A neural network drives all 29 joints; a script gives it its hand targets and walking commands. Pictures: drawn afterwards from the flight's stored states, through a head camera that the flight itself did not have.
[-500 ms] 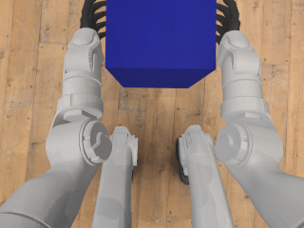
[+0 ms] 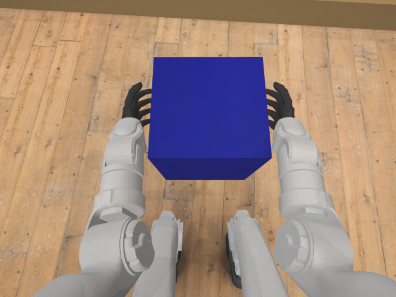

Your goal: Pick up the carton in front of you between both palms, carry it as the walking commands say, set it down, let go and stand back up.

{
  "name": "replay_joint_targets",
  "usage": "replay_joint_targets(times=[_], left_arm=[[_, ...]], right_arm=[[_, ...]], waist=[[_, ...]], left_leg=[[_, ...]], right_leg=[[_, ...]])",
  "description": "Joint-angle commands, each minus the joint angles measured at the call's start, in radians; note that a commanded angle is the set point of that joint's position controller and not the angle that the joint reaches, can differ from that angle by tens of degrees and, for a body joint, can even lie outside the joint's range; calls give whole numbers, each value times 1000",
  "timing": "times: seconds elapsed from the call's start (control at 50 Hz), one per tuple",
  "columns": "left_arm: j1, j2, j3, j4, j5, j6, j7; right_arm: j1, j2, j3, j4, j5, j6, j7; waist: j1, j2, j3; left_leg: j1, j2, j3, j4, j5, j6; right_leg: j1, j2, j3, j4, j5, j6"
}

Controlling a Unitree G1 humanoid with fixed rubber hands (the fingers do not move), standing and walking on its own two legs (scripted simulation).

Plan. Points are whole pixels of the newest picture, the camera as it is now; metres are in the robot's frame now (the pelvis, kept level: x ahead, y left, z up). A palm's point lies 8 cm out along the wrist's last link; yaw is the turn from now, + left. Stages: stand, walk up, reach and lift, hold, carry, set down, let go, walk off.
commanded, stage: reach and lift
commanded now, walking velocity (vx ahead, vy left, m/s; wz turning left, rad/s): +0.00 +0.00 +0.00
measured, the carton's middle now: (206, 128) +0.45 +0.00 -0.11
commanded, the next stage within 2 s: hold in 1.78 s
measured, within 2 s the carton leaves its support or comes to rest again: neither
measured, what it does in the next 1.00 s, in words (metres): rises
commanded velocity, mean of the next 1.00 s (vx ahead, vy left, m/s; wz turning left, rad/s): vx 0.00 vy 0.00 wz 0.00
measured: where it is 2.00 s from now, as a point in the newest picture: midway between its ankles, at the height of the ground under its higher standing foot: (204, 268)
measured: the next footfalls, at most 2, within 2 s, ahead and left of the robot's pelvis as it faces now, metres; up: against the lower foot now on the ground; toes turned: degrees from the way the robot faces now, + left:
none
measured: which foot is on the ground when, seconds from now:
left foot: down 0.00-1.00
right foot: down 0.00-1.00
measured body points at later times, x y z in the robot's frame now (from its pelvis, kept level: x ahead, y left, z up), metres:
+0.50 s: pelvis +0.05 +0.00 +0.13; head +0.11 +0.00 +0.58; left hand +0.40 +0.15 +0.11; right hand +0.39 -0.15 +0.11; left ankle +0.08 +0.13 -0.57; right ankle +0.08 -0.13 -0.57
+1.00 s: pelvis +0.05 +0.00 +0.17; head +0.03 +0.00 +0.62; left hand +0.36 +0.15 +0.19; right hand +0.36 -0.15 +0.19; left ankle +0.08 +0.13 -0.57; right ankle +0.08 -0.13 -0.57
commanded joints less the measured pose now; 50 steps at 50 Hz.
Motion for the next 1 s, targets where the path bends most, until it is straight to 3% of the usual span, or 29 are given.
replay_joint_targets(times=[0.0,0.38,0.62,0.7,0.84,0.98], left_arm=[[-562,-1100,-552,60,-166,-23,-245],[-198,-1104,-653,-50,-158,-18,-264],[19,-1073,-737,-176,-183,68,-260],[57,-1061,-761,-240,-196,120,-262],[45,-1029,-655,-197,-149,178,-277],[-77,-1060,-669,-216,-160,166,-287]], right_arm=[[-589,1073,572,67,165,-19,267],[-208,1110,692,-26,148,-14,257],[9,1073,772,-159,175,73,254],[53,1065,787,-209,186,125,258],[36,1024,680,-164,137,180,277],[-92,1047,695,-188,147,166,291]], waist=[[2,15,-761],[7,-2,-472],[11,0,-234],[8,-5,-129],[10,-3,75],[9,2,6]], left_leg=[[573,-117,81,-222,231,10],[1016,-82,18,-613,352,28],[1347,-59,-2,-875,490,29],[1421,-51,-5,-957,460,29],[1424,-45,9,-1034,268,37],[1455,-42,13,-1019,258,37]], right_leg=[[480,126,-93,-213,212,-16],[1000,85,-5,-611,359,-33],[1320,58,10,-878,496,-27],[1395,52,11,-962,466,-29],[1393,44,2,-1034,274,-42],[1419,42,-6,-1019,255,-45]])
